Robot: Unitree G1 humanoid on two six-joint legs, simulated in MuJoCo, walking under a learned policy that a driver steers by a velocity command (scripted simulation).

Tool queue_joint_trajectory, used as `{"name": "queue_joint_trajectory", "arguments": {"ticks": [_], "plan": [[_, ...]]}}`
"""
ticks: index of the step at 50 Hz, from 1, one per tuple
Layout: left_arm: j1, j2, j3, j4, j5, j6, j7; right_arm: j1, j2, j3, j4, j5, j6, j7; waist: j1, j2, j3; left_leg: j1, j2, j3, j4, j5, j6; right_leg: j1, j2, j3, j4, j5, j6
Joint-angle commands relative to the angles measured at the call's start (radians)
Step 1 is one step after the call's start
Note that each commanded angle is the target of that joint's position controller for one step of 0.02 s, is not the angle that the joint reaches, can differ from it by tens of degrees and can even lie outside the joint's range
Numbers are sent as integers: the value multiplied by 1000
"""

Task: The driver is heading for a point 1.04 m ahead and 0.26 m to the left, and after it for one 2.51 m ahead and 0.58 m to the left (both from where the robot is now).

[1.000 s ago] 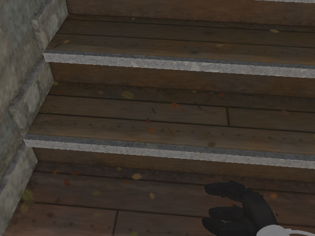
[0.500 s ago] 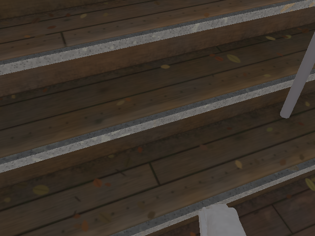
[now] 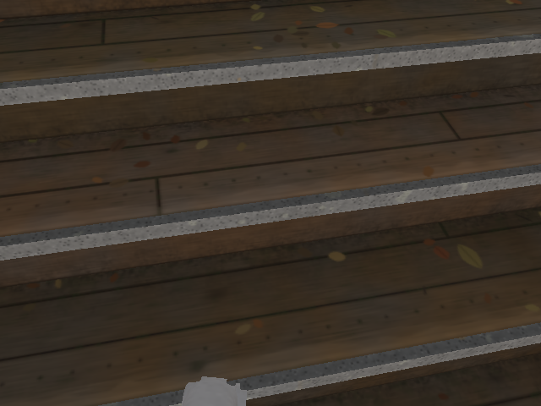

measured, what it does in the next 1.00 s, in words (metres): climbs, turning left: left foot 0.16 m higher, then right foot 0.16 m higher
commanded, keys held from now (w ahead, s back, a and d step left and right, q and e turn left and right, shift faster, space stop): w+q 0.76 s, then w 0.24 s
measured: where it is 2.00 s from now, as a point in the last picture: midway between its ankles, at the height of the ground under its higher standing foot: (130, 80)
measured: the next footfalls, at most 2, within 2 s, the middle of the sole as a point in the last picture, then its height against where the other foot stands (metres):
left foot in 0.18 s outside the picture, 0.16 m higher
right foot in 0.66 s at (294, 324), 0.16 m higher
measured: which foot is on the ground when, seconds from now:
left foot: up 0.00-0.16, down 0.18-0.70, up 0.72-1.00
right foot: down 0.00-0.20, up 0.22-0.64, down 0.66-1.00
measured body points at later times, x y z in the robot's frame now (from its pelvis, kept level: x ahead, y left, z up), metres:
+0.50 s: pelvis +0.28 +0.05 +0.15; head +0.27 +0.04 +0.60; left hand +0.40 +0.30 +0.04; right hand +0.23 -0.16 -0.01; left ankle +0.22 +0.12 -0.57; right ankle +0.38 -0.08 -0.30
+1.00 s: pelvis +0.56 +0.08 +0.31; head +0.55 +0.07 +0.76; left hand +0.38 +0.20 +0.15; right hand +0.81 -0.02 +0.20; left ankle +0.56 +0.25 -0.15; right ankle +0.56 -0.02 -0.41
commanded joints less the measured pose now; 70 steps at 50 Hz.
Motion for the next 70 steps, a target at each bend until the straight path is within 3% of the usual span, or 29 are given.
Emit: {"name": "queue_joint_trajectory", "arguments": {"ticks": [1, 4, 7, 9, 10, 11, 12, 13, 19, 24, 27, 30, 33, 34, 35, 36, 38, 41, 46, 51, 57, 59, 62, 63, 64, 65, 66, 67, 70], "plan": [[-54, 19, -35, -51, 30, -40, -10, -150, -20, 28, -139, -7, 10, -7, -58, 11, 61, -18, 83, 75, -231, 126, 27, -59, -209, 56, -297, 306, -77], [37, 64, -43, -68, 13, -26, -24, -345, -25, 31, -197, 1, 62, -23, 20, -117, 90, 147, 104, 240, -490, 16, -39, -72, -266, 28, -492, 525, -126], [25, 249, -19, -95, -68, -86, -36, -223, -20, 16, -212, -3, 88, 5, -85, -177, 39, 523, -15, 348, -757, -132, -113, 26, -354, -24, -344, 1625, -165], [22, 283, 14, -90, -82, -93, -42, -119, -65, -13, -201, -16, 71, -16, -117, -210, 22, 570, -108, 366, -1165, -271, -121, 323, -370, -14, -163, 1784, -144], [79, 244, 18, -77, -35, -88, -51, 52, -124, -42, -140, -8, 59, -37, -104, -187, -97, 872, -115, 260, -1101, -48, -67, 175, -331, -22, 34, 1823, -113], [119, 181, 5, -84, -1, -82, -68, 221, -166, -55, -86, 8, 58, -52, -129, -94, -257, 1219, -49, -44, -1174, 53, 27, -119, -273, 53, 273, 1519, -81], [13, 124, -2, -112, -13, -60, -94, 465, -202, -70, 15, -46, 63, -67, -217, 85, -257, 1402, 70, -400, -1520, -95, 96, -433, -96, 113, 585, 529, -45], [-92, 101, 5, -140, -71, -48, -107, 515, -212, -82, 20, -79, 52, -72, -239, 131, -167, 1318, 153, -637, -1712, -369, 97, -627, -19, 328, 972, 342, -43], [-248, 29, -28, -274, -53, -29, -13, 148, 51, -4, 139, -50, 2, -47, 57, -74, -20, 951, 82, -244, -1717, -18, 10, -974, -37, 355, 1475, 320, -141], [-447, 10, -56, -368, -86, -31, 9, 391, -2, 7, 213, -105, -33, -67, -21, 89, 38, 898, 81, -224, -1823, -45, 5, -1076, -68, 224, 1655, 48, -104], [-700, 60, -68, -496, -75, -31, 43, 502, -12, 8, 259, -123, -47, -49, -94, -31, 48, 1094, 106, -278, -1826, -142, -37, -1191, -135, 249, 1199, 67, -103], [-744, -46, -92, -560, -79, 18, 18, 316, -69, 7, 123, -29, -59, -2, -7, 133, 115, 553, 185, -229, -2102, 76, 37, -424, -98, 33, 942, -6, 5], [-554, 149, -14, -506, -112, 11, 14, 297, -234, -57, 60, 0, -92, -2, 72, 109, -49, 1030, 177, -137, -1807, 1239, -21, -300, 52, 32, 589, -1, -14], [-328, 197, 8, -455, -89, -8, 30, 295, -180, -65, 59, -32, -96, 1, 122, 28, -208, 999, 107, -114, -1479, 1177, -97, -20, -49, 253, 477, 334, -106], [-98, 224, 15, -389, -84, -10, 34, 444, -5, -30, 60, -80, -95, 13, 126, -284, -485, 623, -42, -121, -1168, 518, -120, 430, -300, 813, 165, 206, -320], [41, 246, 21, -353, -43, 3, 38, 367, -37, -57, 129, -38, -63, 28, 228, -356, -287, 390, -114, -195, -600, 5, -143, 283, -424, 1244, -133, -319, -343], [-143, 215, 32, -296, -95, -32, 36, 279, -56, -77, 137, -10, -46, 21, 107, -177, 48, 241, -20, -103, -325, 176, -106, -84, -394, 948, -101, -466, -238], [-267, -119, -44, -196, -97, -29, 43, 156, 12, -51, 93, -44, -18, -11, -18, -5, 12, 281, 25, -95, -298, 166, -18, -211, -340, 594, -90, -74, -176], [-268, -60, -23, -147, -25, -52, 23, -4, -10, -15, 7, -30, 12, 4, -34, -1, 43, 144, 41, -12, -382, 143, -6, -180, -246, 218, -262, 98, -145], [51, -56, -45, -18, 30, -47, 14, -135, 22, 24, -39, -22, 15, -33, 40, -31, 112, -299, 46, -32, -58, 34, 36, 177, -309, 242, -295, 195, -184], [290, -98, -76, 63, 27, -61, 9, -467, 25, 62, -250, -17, 67, -48, 95, -41, 107, -294, 191, 165, -458, 59, -2, 308, -310, 165, -405, 356, -148], [234, -54, -69, 38, -24, -60, -36, -643, 43, 78, -328, -41, 123, -8, 83, -126, 133, 192, 186, 247, -688, -120, -24, -73, -312, 89, -558, 433, -169], [215, 61, -44, -11, -89, -104, -42, -493, 38, 40, -270, -45, 107, 12, -16, -203, 64, 460, 44, 372, -864, -235, -72, 157, -347, 26, -419, 1232, -191], [178, 164, 9, -28, -151, -104, 54, -65, 29, 16, -129, 29, 41, -61, -109, -117, 60, 676, -63, 463, -1082, -483, -81, 273, -312, 34, -192, 1552, -123], [216, 191, 22, -31, -164, -119, 86, 115, 13, -2, -62, 40, 7, -94, -171, -168, -51, 998, -40, 343, -1188, -418, -87, 166, -323, 70, 69, 1562, -100], [310, -28, -53, -9, 13, -117, -60, -4, -22, 30, -125, 0, 25, -60, -110, -67, -350, 1466, 149, -91, -1231, -102, 58, -307, -269, 205, 212, 1203, -101], [220, 7, -13, -17, -18, -95, -97, 239, -79, 3, -64, -61, 61, -54, -202, 25, -340, 1546, 312, -483, -1558, -177, 57, -473, -102, 279, 473, 341, -66], [128, -9, 19, -15, -105, -75, -107, 403, -185, -51, 26, -71, 57, -57, -238, 19, -235, 1348, 402, -702, -1737, -295, 54, -535, -79, 416, 930, 397, -53], [-47, -60, 22, -62, -104, -98, -52, 204, -70, -39, 107, -39, 6, -81, -77, 7, -22, 983, 383, -372, -1748, -361, 32, -707, -94, 407, 1487, 495, -113]]}}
